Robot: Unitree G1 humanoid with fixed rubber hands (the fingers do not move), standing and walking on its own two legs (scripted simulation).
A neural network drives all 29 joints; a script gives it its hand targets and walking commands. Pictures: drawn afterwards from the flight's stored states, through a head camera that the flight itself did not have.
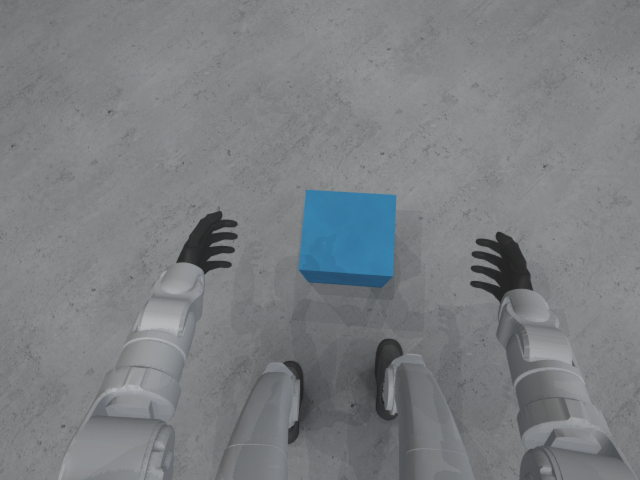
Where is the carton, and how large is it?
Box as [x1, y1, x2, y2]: [299, 190, 395, 287]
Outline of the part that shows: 306,190 299,259 299,270 308,281 381,287 392,276 395,195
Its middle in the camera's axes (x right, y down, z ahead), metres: +0.07 +0.02 +1.00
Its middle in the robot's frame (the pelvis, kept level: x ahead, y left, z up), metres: +0.48 -0.01 -0.59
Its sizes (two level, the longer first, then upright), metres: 0.212 0.191 0.253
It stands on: the floor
